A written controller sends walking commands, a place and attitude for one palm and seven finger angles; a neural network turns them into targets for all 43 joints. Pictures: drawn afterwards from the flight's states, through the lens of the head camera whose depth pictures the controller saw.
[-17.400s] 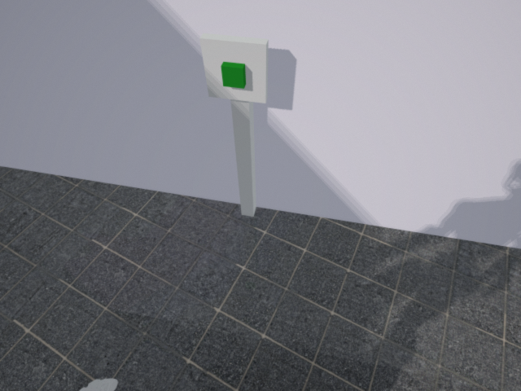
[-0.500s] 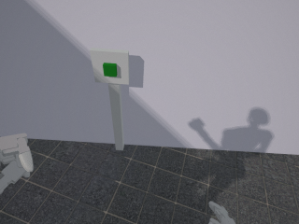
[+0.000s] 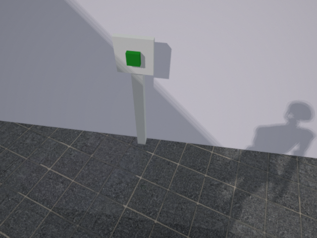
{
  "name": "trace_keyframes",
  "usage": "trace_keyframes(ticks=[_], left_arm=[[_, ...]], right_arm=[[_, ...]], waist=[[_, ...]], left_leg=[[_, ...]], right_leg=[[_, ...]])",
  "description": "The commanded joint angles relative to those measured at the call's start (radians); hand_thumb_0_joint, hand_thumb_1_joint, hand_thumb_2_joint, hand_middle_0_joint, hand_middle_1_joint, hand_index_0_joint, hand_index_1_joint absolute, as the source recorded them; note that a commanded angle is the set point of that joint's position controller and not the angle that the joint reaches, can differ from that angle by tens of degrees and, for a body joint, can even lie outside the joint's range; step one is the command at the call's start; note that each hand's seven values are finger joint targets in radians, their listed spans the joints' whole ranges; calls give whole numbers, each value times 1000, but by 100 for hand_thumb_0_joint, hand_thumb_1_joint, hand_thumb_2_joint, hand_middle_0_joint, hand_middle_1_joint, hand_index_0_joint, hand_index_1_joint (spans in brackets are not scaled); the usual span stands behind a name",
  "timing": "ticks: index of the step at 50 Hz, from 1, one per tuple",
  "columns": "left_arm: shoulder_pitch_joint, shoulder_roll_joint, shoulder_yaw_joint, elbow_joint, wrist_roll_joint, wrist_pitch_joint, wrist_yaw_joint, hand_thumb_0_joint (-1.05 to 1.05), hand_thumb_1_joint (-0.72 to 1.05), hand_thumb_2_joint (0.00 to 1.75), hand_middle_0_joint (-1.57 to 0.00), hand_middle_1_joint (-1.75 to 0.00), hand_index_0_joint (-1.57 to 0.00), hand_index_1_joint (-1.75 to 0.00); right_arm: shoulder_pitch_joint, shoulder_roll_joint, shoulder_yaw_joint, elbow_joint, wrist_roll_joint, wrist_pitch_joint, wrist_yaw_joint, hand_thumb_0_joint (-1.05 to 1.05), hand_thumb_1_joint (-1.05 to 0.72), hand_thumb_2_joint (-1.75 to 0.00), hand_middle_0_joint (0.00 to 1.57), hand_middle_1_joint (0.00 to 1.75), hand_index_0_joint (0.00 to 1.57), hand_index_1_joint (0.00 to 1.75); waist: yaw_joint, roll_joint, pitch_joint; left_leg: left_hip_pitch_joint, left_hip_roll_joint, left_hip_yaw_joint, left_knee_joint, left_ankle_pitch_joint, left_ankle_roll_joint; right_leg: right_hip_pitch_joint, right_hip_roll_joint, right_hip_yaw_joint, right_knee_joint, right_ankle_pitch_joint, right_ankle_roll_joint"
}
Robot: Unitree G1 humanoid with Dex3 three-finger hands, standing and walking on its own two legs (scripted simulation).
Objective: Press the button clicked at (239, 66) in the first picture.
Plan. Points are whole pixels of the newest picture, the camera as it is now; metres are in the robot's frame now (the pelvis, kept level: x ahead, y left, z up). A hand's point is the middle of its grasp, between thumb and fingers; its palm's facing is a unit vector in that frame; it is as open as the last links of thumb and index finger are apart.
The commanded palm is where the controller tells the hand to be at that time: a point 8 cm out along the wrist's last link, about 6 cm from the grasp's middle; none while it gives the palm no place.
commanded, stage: let the arm hang, fingers relaxed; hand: left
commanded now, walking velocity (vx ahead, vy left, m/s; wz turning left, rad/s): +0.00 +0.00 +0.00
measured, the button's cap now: (133, 58) +0.83 +0.17 -0.01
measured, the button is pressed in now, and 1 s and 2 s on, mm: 0 0 0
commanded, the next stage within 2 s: stand and wait in 0.62 s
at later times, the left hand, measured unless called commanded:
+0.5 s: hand out of the picture -0.01 +0.16 -0.18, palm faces +0.03 -0.99 -0.15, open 7.3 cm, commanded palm none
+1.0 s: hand out of the picture -0.01 +0.16 -0.17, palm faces +0.02 -0.99 -0.17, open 7.4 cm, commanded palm none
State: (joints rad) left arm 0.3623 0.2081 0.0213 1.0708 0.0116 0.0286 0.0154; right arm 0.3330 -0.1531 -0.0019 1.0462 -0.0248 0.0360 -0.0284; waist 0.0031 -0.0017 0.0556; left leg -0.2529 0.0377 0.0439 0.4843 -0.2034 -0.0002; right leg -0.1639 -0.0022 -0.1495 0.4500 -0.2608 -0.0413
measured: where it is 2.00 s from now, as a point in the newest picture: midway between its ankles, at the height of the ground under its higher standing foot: outside the picture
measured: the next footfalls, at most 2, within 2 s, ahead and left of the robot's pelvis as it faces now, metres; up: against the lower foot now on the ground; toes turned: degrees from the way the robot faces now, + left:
none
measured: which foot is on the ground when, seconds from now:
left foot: down 0.00-1.00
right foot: down 0.00-1.00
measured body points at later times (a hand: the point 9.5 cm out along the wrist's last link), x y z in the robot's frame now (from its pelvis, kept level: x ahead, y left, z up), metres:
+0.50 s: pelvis +0.00 +0.01 +0.00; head +0.00 +0.01 +0.45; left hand -0.01 +0.21 -0.16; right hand -0.04 -0.18 -0.17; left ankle +0.04 +0.12 -0.74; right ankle -0.01 -0.09 -0.74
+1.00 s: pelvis +0.01 +0.00 +0.00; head +0.02 +0.00 +0.45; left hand -0.01 +0.21 -0.16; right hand -0.02 -0.19 -0.16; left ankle +0.04 +0.12 -0.74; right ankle -0.01 -0.09 -0.74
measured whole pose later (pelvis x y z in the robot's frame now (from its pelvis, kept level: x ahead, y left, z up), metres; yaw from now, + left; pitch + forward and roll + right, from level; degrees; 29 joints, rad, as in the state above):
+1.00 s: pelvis +0.01 +0.00 +0.00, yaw -2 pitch -1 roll +0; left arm 0.31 0.11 0.02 1.16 0.01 0.00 0.04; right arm 0.31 -0.10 -0.01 1.14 -0.02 0.01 -0.04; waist -0.01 0.01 0.05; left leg -0.21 0.03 0.08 0.43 -0.20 0.01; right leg -0.15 -0.01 -0.11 0.44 -0.26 -0.03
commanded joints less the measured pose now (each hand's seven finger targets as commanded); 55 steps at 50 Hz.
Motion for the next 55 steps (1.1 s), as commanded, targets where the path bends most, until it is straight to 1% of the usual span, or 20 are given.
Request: trace_keyframes(ticks=[1,3,4,6,10,12,17,19,22,23,27,29,31,38,40,44,46,48,53,55], left_arm=[[14,57,1,4,-5,-36,10,0,90,90,-38,-50,-38,-50],[31,42,-1,33,-5,-36,13,0,90,90,-31,-42,-31,-42],[35,36,-2,44,-5,-37,15,0,90,90,-27,-38,-27,-38],[47,27,-4,61,-6,-36,19,0,90,90,-20,-30,-20,-30],[59,7,-2,77,-3,-35,24,0,90,90,-20,-30,-20,-30],[57,-2,0,80,-3,-33,25,0,90,90,-20,-30,-20,-30],[59,-19,7,78,-1,-34,27,0,90,90,-20,-30,-20,-30],[57,-23,9,74,-1,-35,28,0,90,90,-20,-30,-20,-30],[50,-27,12,69,0,-33,28,0,90,90,-20,-30,-20,-30],[48,-23,11,68,-1,-33,28,0,90,90,-20,-30,-20,-30],[47,-21,13,65,-1,-35,27,0,90,90,-20,-30,-20,-30],[44,-21,12,65,-2,-36,27,0,90,90,-20,-30,-20,-30],[38,-19,14,64,-1,-34,27,0,90,90,-20,-30,-20,-30],[37,-14,13,66,-2,-38,27,0,90,90,-20,-30,-20,-30],[39,-12,12,69,-2,-39,28,0,90,90,-20,-30,-20,-30],[36,-14,11,74,-3,-39,28,0,90,90,-20,-30,-20,-30],[33,-14,10,74,-3,-38,28,0,90,90,-20,-30,-20,-30],[32,-16,10,75,-2,-41,29,0,90,90,-20,-30,-20,-30],[27,-14,10,76,-3,-43,29,0,90,90,-20,-30,-20,-30],[25,-12,10,75,-2,-44,31,0,90,90,-20,-30,-20,-30]], right_arm=[[44,-84,-14,0,8,-30,-8,0,-90,-90,20,30,20,30],[49,-70,-13,22,8,-29,-10,0,-90,-90,20,30,20,30],[57,-65,-12,31,9,-29,-11,0,-90,-90,20,30,20,30],[56,-56,-12,47,9,-28,-11,0,-90,-90,20,30,20,30],[67,-38,-14,63,7,-25,-12,0,-90,-90,20,30,20,30],[75,-27,-13,69,5,-26,-13,0,-90,-90,20,30,20,30],[81,-16,-16,73,3,-31,-15,0,-90,-90,20,30,20,30],[82,-9,-16,73,3,-34,-15,0,-90,-90,20,30,20,30],[87,-7,-17,71,2,-33,-15,0,-90,-90,20,30,20,30],[86,-7,-18,72,2,-32,-15,0,-90,-90,20,30,20,30],[91,-7,-19,71,1,-32,-14,0,-90,-90,20,30,20,30],[89,-9,-20,70,2,-33,-14,0,-90,-90,20,30,20,30],[91,-9,-20,70,2,-31,-14,0,-90,-90,20,30,20,30],[85,-18,-19,72,3,-33,-14,0,-90,-90,20,30,20,30],[82,-22,-19,71,5,-32,-14,0,-90,-90,20,30,20,30],[72,-23,-17,77,5,-35,-16,0,-90,-90,20,30,20,30],[67,-22,-17,77,5,-32,-15,0,-90,-90,20,30,20,30],[63,-22,-18,76,5,-34,-15,0,-90,-90,20,30,20,30],[53,-24,-15,80,5,-36,-16,0,-90,-90,20,30,20,30],[51,-26,-17,80,7,-34,-16,0,-90,-90,20,30,20,30]], waist=[[-11,11,-13],[-10,11,8],[-11,-11,14],[-9,-6,28],[-9,8,62],[-11,11,64],[-6,12,65],[-5,25,65],[-5,25,84],[-4,36,84],[-5,14,69],[-8,34,66],[-8,27,71],[-9,12,36],[-8,9,46],[-10,22,36],[-10,22,59],[-10,21,42],[-9,14,35],[-9,-6,43]], left_leg=[[53,71,-66,-105,71,37],[55,68,-62,-112,66,37],[56,69,-62,-115,68,36],[56,67,-58,-121,47,36],[33,61,-58,-131,-6,35],[23,62,-59,-143,-26,35],[8,62,-62,-147,-29,36],[6,63,-64,-153,-22,37],[-14,63,-66,-158,-43,36],[-16,62,-66,-160,-53,36],[-7,60,-61,-149,-34,35],[9,61,-58,-147,-25,35],[-1,65,-63,-153,-36,35],[32,67,-58,-143,9,35],[32,69,-58,-138,23,35],[53,71,-54,-140,43,33],[44,71,-53,-143,27,32],[56,71,-50,-137,58,32],[69,73,-47,-135,88,31],[63,73,-48,-133,84,29]], right_leg=[[-33,-117,126,-139,53,-18],[-44,-119,127,-147,45,-17],[-44,-116,125,-144,47,-16],[-58,-116,128,-149,21,-15],[-83,-108,130,-149,-24,-15],[-83,-107,130,-139,-27,-13],[-77,-103,126,-123,-10,-11],[-74,-104,129,-118,5,-11],[-77,-100,127,-118,-10,-11],[-78,-101,128,-117,-14,-11],[-69,-104,129,-121,-8,-12],[-79,-105,133,-122,-6,-12],[-77,-102,130,-120,-8,-11],[-63,-106,134,-121,20,-11],[-63,-104,131,-124,26,-10],[-61,-106,137,-124,41,-8],[-72,-105,135,-129,29,-8],[-60,-106,138,-128,57,-7],[-48,-109,138,-130,82,-7],[-47,-106,135,-135,75,-6]])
